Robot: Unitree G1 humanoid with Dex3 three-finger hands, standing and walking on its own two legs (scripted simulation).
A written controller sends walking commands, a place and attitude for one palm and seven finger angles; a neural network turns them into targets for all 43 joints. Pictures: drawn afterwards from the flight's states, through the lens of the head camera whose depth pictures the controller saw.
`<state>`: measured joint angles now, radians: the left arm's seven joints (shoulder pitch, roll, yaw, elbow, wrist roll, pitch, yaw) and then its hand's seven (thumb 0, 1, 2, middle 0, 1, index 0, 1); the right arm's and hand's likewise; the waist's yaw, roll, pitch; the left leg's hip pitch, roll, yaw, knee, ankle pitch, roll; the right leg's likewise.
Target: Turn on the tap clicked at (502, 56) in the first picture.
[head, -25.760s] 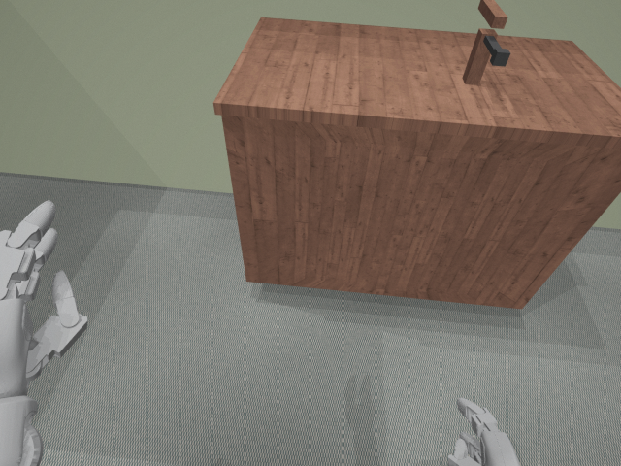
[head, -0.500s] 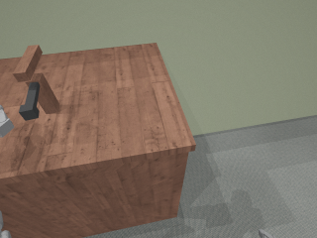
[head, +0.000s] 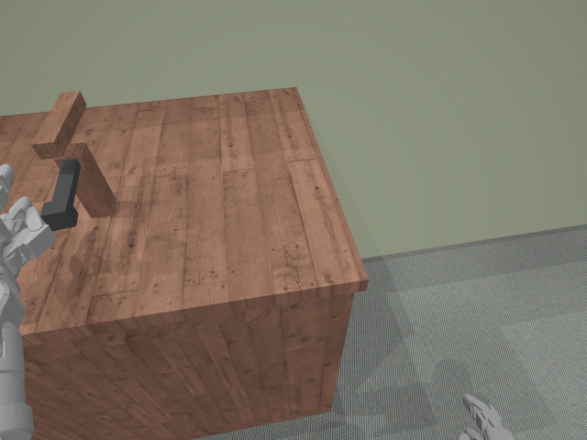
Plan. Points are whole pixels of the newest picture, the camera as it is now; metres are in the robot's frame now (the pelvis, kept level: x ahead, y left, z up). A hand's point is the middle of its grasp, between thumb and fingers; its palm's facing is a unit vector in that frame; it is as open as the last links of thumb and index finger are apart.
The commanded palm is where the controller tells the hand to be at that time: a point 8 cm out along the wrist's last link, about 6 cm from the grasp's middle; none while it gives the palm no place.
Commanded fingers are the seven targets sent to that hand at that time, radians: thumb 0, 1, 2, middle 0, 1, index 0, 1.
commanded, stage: push the lever round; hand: left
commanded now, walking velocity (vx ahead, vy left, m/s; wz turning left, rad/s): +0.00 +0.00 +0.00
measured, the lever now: (60, 214) +0.33 +0.32 +0.16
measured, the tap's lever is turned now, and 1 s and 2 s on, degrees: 7 29 52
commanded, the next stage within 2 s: none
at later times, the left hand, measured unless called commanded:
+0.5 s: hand (66, 229) +0.32 +0.31 +0.15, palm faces +0.55 -0.83 -0.09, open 7.6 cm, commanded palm +0.27 +0.34 +0.15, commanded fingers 0.00 0.90 0.90 -0.15 -0.15 -0.15 -0.15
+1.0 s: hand (97, 218) +0.34 +0.28 +0.15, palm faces +0.63 -0.77 -0.07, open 7.8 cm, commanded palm +0.29 +0.31 +0.15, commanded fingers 0.00 0.90 0.90 -0.15 -0.15 -0.15 -0.15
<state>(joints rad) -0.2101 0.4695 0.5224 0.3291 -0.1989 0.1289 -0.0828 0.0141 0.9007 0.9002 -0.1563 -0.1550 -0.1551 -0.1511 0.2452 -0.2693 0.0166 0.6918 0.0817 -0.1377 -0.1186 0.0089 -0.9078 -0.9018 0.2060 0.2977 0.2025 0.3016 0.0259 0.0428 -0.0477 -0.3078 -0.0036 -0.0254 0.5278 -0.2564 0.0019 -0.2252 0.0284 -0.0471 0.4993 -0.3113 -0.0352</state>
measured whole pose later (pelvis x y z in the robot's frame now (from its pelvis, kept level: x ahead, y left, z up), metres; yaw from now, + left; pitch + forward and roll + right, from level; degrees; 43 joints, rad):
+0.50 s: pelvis -0.01 -0.01 +0.00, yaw +0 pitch +1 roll +0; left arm -0.25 0.39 0.46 0.30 -0.17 0.16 0.08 0.02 0.94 0.90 -0.16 -0.15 -0.15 -0.15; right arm 0.23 -0.26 0.01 0.73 0.08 -0.12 -0.12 0.01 -0.91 -0.90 0.21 0.30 0.20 0.30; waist 0.02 0.05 -0.04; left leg -0.30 0.00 -0.03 0.52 -0.24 -0.01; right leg -0.22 0.03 -0.05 0.50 -0.30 -0.04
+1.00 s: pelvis -0.02 +0.00 +0.00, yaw +0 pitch +0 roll +0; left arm -0.35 0.28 0.37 0.28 -0.11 0.20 0.32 0.02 0.91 0.89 -0.16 -0.15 -0.15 -0.15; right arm 0.17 -0.25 0.02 0.75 0.05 -0.10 -0.11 0.01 -0.91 -0.90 0.21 0.30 0.20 0.30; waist 0.03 0.04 -0.02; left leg -0.30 -0.01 -0.03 0.51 -0.22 0.00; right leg -0.22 0.03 -0.06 0.50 -0.29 -0.04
